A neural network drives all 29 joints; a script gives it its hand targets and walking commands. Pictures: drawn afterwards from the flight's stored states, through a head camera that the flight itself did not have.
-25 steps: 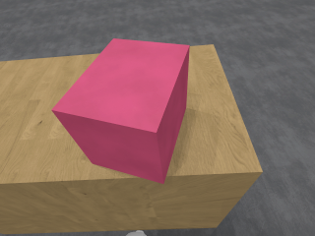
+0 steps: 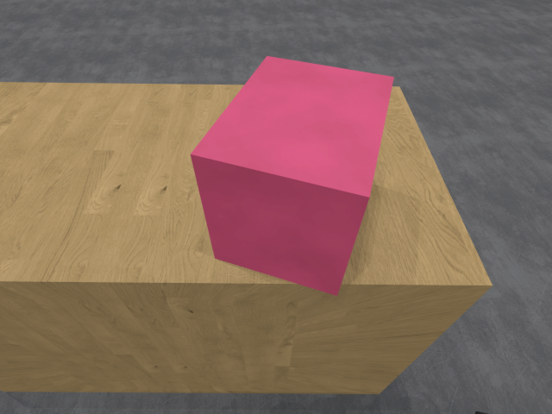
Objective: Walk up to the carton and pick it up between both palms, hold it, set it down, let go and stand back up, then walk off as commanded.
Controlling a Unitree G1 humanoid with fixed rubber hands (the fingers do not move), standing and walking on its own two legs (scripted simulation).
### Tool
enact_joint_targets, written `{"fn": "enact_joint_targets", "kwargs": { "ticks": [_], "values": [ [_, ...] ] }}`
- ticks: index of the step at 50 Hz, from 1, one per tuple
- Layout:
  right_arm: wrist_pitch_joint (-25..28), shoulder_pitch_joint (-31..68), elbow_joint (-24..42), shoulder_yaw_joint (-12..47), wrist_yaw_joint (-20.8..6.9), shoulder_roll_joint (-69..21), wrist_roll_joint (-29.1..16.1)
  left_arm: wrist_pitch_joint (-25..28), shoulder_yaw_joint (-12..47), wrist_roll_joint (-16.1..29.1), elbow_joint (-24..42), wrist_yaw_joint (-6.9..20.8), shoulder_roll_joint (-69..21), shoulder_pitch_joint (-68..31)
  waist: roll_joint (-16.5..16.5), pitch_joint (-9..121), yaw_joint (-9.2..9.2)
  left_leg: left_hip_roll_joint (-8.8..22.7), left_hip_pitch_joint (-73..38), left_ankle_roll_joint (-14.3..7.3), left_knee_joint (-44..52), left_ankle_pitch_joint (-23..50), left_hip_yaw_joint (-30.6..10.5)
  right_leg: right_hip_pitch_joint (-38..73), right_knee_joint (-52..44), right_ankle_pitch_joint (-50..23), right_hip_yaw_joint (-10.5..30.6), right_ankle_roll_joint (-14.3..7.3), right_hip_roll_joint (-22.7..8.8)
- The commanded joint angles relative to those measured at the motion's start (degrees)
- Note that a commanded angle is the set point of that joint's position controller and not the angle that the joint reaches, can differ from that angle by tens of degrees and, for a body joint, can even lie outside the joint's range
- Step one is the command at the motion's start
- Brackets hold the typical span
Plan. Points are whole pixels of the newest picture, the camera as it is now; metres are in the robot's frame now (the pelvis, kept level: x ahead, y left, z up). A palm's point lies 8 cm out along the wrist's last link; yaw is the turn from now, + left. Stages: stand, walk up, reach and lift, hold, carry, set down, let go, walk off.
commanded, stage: walk up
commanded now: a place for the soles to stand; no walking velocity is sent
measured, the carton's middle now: (300, 171) +0.47 -0.02 +0.10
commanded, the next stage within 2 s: none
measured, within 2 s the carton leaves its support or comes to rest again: neither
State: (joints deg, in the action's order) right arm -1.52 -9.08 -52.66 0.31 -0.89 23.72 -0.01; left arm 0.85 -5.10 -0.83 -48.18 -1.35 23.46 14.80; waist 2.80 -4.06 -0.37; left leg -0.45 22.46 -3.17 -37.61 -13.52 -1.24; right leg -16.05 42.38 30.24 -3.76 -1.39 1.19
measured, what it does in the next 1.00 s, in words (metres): steps on the spot: right foot, then left foot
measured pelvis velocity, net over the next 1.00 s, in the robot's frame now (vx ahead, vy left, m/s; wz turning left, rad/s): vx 0.00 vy -0.01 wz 0.06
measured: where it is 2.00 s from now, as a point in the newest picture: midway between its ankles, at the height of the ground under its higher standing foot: outside the picture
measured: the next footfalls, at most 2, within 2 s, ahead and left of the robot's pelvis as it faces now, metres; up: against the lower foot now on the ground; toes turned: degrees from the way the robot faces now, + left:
right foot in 0.08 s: +0.03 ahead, -0.12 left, +0.00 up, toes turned -3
left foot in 0.46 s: +0.00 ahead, +0.13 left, +0.00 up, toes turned +2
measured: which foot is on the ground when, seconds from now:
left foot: down 0.00-0.12, up 0.14-0.44, down 0.46-1.00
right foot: up 0.00-0.06, down 0.08-0.48, up 0.50-0.98, down 1.00-1.00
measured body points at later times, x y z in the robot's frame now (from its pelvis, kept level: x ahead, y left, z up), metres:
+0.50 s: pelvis -0.02 +0.03 +0.00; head +0.00 +0.04 +0.45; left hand +0.04 +0.36 -0.11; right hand +0.07 -0.27 -0.11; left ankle -0.04 +0.12 -0.73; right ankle -0.02 -0.12 -0.72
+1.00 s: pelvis +0.00 -0.01 +0.00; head +0.04 -0.01 +0.45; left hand +0.10 +0.32 -0.10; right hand +0.07 -0.32 -0.12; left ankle -0.04 +0.12 -0.72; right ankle +0.03 -0.10 -0.72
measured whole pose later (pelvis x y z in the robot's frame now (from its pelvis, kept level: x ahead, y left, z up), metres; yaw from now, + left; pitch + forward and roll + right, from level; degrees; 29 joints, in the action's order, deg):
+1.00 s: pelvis +0.00 -0.01 +0.00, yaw +3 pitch -3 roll +2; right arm 2.2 -16.0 -53.2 0.3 1.3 22.6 0.0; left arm -0.7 -4.3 -1.1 -48.1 1.1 22.7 8.7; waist -2.0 -7.2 -0.5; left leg -1.5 7.4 -0.7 -31.4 -20.8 -0.5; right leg -16.2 38.2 20.3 -1.4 -0.2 -0.7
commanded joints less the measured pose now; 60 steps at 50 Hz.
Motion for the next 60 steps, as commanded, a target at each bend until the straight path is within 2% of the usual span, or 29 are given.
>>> {"fn": "enact_joint_targets", "kwargs": {
  "ticks": [1, 3, 4, 6, 8, 12, 16, 19, 20, 21, 22, 23, 25, 26, 30, 31, 33, 34, 35, 40, 45, 47, 48, 49, 51, 53, 57, 58, 60],
  "values": [
    [-0.87, 5.02, 5.57, -5.01, -0.49, 10.94, 2.37, 1.70, -1.94, 0.42, -2.56, -0.57, 8.26, 5.03, 3.50, 3.29, -1.56, 7.72, 2.65, -3.46, 17.79, -13.92, -16.16, 11.63, -17.97, -14.21, 2.16, -1.68, -1.14],
    [-0.10, 6.85, 6.50, -4.08, -0.98, 8.61, 0.97, 2.70, -2.68, -0.45, -1.85, -1.15, 12.83, 7.57, -6.39, 7.04, -3.27, 2.27, 5.74, 0.12, 3.93, -5.58, -9.15, 13.80, -23.54, -11.21, 15.67, -4.39, -11.51],
    [-0.28, 7.05, 5.81, -4.41, -1.12, 8.18, 1.43, 2.64, -3.56, -1.19, -1.38, -1.39, 14.97, 4.08, -9.91, 3.45, -2.12, -3.01, 9.46, 2.50, -9.43, -9.93, -4.77, 10.60, -27.65, -5.06, 24.36, -9.08, -19.22],
    [-1.18, -0.89, 3.49, -6.25, -1.09, 12.48, 2.25, 2.69, -4.20, -1.86, 1.90, -1.81, 17.05, -1.49, -4.72, 1.59, 0.60, -1.35, 6.56, 2.31, -24.82, -14.14, -8.04, -1.28, -29.37, 2.51, 26.36, -14.59, -24.53],
    [-1.18, -5.59, 2.11, -6.54, -2.01, 12.06, 1.55, 2.99, -3.58, -1.52, 2.11, -1.84, 15.31, -5.30, -8.07, -2.40, 3.03, 0.02, 4.15, 1.63, -23.80, -13.10, -7.97, -7.46, -27.48, 2.10, 21.73, -13.08, -21.03],
    [0.38, -2.40, 2.72, -5.07, -1.79, 8.79, 1.14, 3.14, -2.84, -1.75, 2.54, -0.66, 13.39, 0.87, -8.42, 1.04, -0.48, 0.04, 3.79, 2.23, -8.63, -11.18, -2.21, 1.46, -23.00, -8.45, 12.04, -9.23, -15.85],
    [2.55, -2.90, 2.58, -4.52, -1.02, 9.08, 0.21, 1.40, -2.38, -1.62, 1.82, 1.22, 13.61, 0.01, -17.68, -0.92, -2.24, -2.11, 1.26, 3.92, 3.56, -12.12, 4.56, 6.11, -20.45, -4.89, 7.38, -7.57, -11.38],
    [4.27, -9.15, 0.74, -4.44, 0.44, 8.43, 0.55, 0.64, -1.75, -0.94, 2.69, 1.88, 13.12, -1.04, -15.08, 2.96, 1.06, -2.73, -8.36, 2.04, 13.26, -2.59, 5.99, 5.09, -12.21, -21.95, 4.24, -5.98, -12.01],
    [4.59, -12.58, -0.51, -4.67, 1.01, 9.29, 0.87, 0.49, -1.04, -0.39, 3.04, 1.41, 9.65, -1.92, -9.03, 7.03, 2.13, 0.62, -13.67, 1.46, 17.78, 1.41, 0.57, 6.54, -4.85, -22.88, 2.64, -4.06, -11.94],
    [5.17, -12.81, -0.50, -5.54, 1.60, 12.78, 1.32, 0.52, -0.16, 0.16, 4.44, 1.32, 7.16, -2.87, 1.12, 7.41, 2.13, 7.26, -17.43, 0.12, 18.29, 9.08, -12.89, -1.54, 3.94, -14.47, -0.37, -2.04, -7.40],
    [5.64, -11.61, -0.44, -6.40, 1.69, 16.81, 1.62, 0.54, -0.06, 0.26, 4.99, 1.80, 5.45, -3.16, 4.21, 5.64, 2.43, 17.14, -26.50, -4.11, 19.12, 14.43, -27.92, -16.32, 10.03, 1.94, -0.52, -0.28, -0.80],
    [5.59, -12.18, -0.25, -6.51, 2.10, 16.00, 0.89, -0.13, -0.20, 0.34, 3.50, 1.77, 7.44, -1.35, 0.30, 3.87, 2.25, 17.07, -27.20, -0.82, 16.62, 23.51, -26.50, -18.19, 11.35, 0.09, 3.48, -0.60, -1.63],
    [5.84, -8.88, 0.63, -6.32, 1.95, 16.11, 1.24, -0.14, -0.10, 0.57, 3.26, 1.48, 9.26, -4.12, 5.93, 3.39, 2.33, 17.86, -22.41, -7.27, 18.27, 23.17, -23.11, -16.28, 12.18, -0.09, 3.37, 0.01, -4.71],
    [5.71, -9.00, 1.32, -6.17, 2.11, 14.53, 1.16, -0.21, -0.46, 0.38, 3.95, 1.86, 8.54, -6.09, 3.60, -2.45, 2.68, 14.66, -19.24, -4.09, 18.79, 26.65, -20.28, -17.29, 12.76, -2.46, 4.28, -0.92, -4.06],
    [6.00, -8.78, 2.21, -5.89, 2.73, 14.55, 0.24, -1.27, -0.33, 0.96, 1.80, 2.51, 8.56, -3.05, 8.84, -2.21, 1.39, 11.00, -18.76, 0.68, 19.00, 36.43, -13.23, -12.83, 13.97, -10.42, 4.98, -0.52, -2.70],
    [5.83, -9.92, 2.01, -6.03, 2.82, 14.33, -0.38, -1.65, -0.60, 0.67, 2.34, 2.56, 9.28, -3.01, 5.92, -1.68, 2.11, 10.11, -19.50, 3.09, 17.06, 36.72, -11.34, -12.63, 12.61, -10.32, 6.34, -0.19, -3.09],
    [5.59, -11.09, 0.87, -5.60, 2.92, 12.29, -0.22, -1.76, -0.65, 0.92, 2.56, 2.50, 8.75, -5.23, 6.33, -1.52, 2.62, 10.07, -18.03, 0.80, 19.16, 28.58, -12.29, -11.85, 12.31, -11.61, 5.10, -1.16, -2.87],
    [5.49, -10.98, 1.58, -5.65, 3.05, 12.37, 0.02, -2.13, -0.50, 0.63, 1.94, 2.48, 8.35, -5.21, 7.15, -2.33, 3.45, 8.96, -18.63, 4.32, 19.28, 29.19, -11.70, -11.74, 11.12, -13.30, 6.87, -0.43, -2.48],
    [5.63, -10.30, 2.25, -5.58, 3.06, 12.55, 0.26, -2.12, -0.10, 0.64, 2.15, 2.37, 7.43, -5.20, 9.80, -1.81, 2.71, 10.11, -19.60, 2.01, 19.28, 29.87, -11.69, -12.34, 10.28, -12.38, 5.43, 0.09, -2.56],
    [5.46, -12.66, 1.47, -5.60, 3.91, 12.32, 0.30, -1.94, -0.18, 1.01, 3.14, 1.85, 6.49, -8.97, 1.98, -3.45, 4.45, 13.54, -24.41, -0.37, 16.52, 35.85, -14.67, -14.00, 3.40, -6.84, 6.12, -0.02, -1.85],
    [4.05, -6.11, 4.05, -5.66, 2.30, 15.45, 0.80, -0.10, -0.31, 1.03, 1.68, 1.99, 8.49, -5.81, 10.34, -0.32, 2.07, 11.46, -14.17, -7.30, 13.64, 21.57, -10.99, 0.07, -5.98, -5.10, 0.53, -0.12, -2.15],
    [3.16, -0.89, 5.33, -5.11, 2.00, 11.54, 0.43, 1.27, -1.28, 1.03, -1.14, 1.39, 7.78, 1.12, 1.37, 0.57, -4.02, 8.21, -8.45, -4.49, 1.43, 16.45, -6.23, 12.20, -22.15, -18.28, 2.72, -1.70, -2.15],
    [3.02, -1.57, 5.43, -3.81, 1.81, 9.46, -0.29, 2.20, -1.99, 0.59, -3.13, 0.69, 10.61, 6.14, -8.83, 5.05, -5.56, 3.40, -3.55, -1.46, -14.09, 9.48, -2.48, 21.08, -27.53, -25.49, 11.57, -1.58, -8.27],
    [3.09, -5.66, 4.86, -2.54, 1.81, 5.14, -0.82, 2.62, -2.62, 0.21, -2.89, 0.11, 13.99, 6.94, -17.61, 8.81, -3.93, -4.02, 6.62, 1.99, -20.30, -14.32, -1.71, 28.08, -23.21, -42.69, 26.72, -2.29, -18.27],
    [2.47, -7.61, 4.17, -2.44, 2.36, 7.52, -0.44, 2.57, -1.19, 0.06, 0.23, -0.07, 11.28, 0.54, -9.70, 10.78, -0.31, -1.19, 4.38, 1.95, -18.89, -18.38, -3.38, 23.75, -20.55, -44.80, 25.03, -8.71, -19.70],
    [1.80, -8.47, 1.72, -3.54, 1.96, 9.88, -0.88, 2.13, -1.21, 0.02, 1.14, -0.02, 10.30, -6.28, -11.08, 5.99, 0.84, 0.94, 0.73, 1.39, -18.62, -18.96, -5.62, 13.33, -22.08, -30.05, 20.80, -9.32, -17.28],
    [1.06, -8.26, 0.63, -3.55, 1.35, 8.12, 0.21, 2.67, -0.82, 0.51, 0.32, -0.59, 9.14, 1.05, -11.75, 5.76, -0.62, 0.27, 3.17, 2.42, -14.12, -9.39, -4.74, 18.51, -18.76, -51.04, 13.61, 1.24, -11.71],
    [0.84, -6.83, 0.02, -3.53, 1.78, 8.13, 0.00, 2.41, -0.96, 0.43, 0.29, -0.78, 9.52, 0.08, -11.24, 7.37, -0.67, -0.33, 1.90, 2.51, -15.49, -8.52, -2.76, 16.40, -19.01, -50.21, 12.10, -0.49, -11.35],
    [0.26, -8.36, -0.28, -3.79, 2.30, 8.18, -0.37, 1.88, -1.62, 0.66, 0.81, -0.95, 9.58, -1.02, -9.79, 3.79, -0.01, -0.28, 1.11, 2.75, -15.89, -5.39, -5.76, 12.40, -20.36, -47.29, 11.60, 4.52, -11.60]
  ]
}}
